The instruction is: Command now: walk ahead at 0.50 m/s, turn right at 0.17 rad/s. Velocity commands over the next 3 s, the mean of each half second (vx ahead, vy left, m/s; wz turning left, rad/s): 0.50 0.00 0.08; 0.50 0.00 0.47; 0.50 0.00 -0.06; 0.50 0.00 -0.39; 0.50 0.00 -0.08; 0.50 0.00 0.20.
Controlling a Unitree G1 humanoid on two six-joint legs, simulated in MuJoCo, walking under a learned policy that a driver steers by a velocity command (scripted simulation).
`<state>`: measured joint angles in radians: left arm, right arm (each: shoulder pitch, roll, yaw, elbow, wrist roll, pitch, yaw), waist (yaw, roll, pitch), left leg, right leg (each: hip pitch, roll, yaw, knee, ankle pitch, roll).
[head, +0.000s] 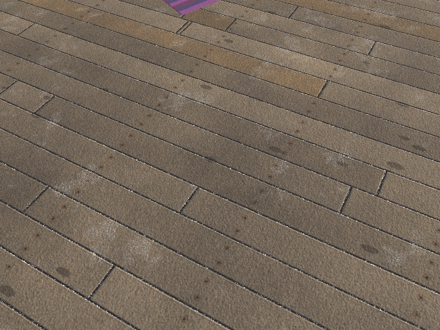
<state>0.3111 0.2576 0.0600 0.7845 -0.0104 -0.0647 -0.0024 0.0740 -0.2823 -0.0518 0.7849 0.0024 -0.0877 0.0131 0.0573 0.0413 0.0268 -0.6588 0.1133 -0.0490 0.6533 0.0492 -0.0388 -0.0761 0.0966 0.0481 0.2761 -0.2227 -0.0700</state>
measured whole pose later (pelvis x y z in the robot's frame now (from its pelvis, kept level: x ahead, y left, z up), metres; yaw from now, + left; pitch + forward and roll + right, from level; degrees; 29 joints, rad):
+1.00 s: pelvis +0.54 +0.06 +0.00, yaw +21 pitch +2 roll -2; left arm 0.34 0.28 0.08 0.87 -0.01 -0.09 -0.01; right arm 0.12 -0.30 -0.06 0.69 0.02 -0.03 0.02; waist 0.09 0.04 0.02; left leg -0.67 0.10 -0.05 0.77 -0.08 0.01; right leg -0.02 0.01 -0.14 0.24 -0.24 0.01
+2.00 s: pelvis +1.07 +0.23 +0.00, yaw +3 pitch +1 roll -1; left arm 0.30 0.25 0.05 0.79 -0.01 -0.06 -0.01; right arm 0.11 -0.29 -0.06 0.76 0.00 -0.08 0.00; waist 0.04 0.04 0.03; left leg -0.68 0.14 -0.05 0.77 -0.03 -0.04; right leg -0.10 0.11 0.04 0.27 -0.20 -0.08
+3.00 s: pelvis +1.64 +0.26 +0.00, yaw +10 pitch +1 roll -2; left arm 0.28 0.25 0.07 0.87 0.02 -0.10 -0.01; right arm 0.22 -0.30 -0.07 0.83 0.03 -0.03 0.00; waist 0.03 0.05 0.02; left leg -0.66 0.12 -0.06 1.03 -0.19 0.00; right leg -0.11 0.02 -0.16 0.29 -0.19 -0.03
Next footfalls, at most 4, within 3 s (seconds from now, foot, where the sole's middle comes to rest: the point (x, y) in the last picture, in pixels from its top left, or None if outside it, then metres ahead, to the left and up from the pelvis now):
0.16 left None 0.28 0.15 -0.78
0.66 right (271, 306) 0.55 -0.07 -0.78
1.14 left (164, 252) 0.72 0.28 -0.78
1.68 right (210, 169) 1.07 0.15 -0.78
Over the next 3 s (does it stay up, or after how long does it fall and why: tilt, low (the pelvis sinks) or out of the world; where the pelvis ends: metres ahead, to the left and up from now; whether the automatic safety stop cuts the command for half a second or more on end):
stays up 1.64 0.26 0.00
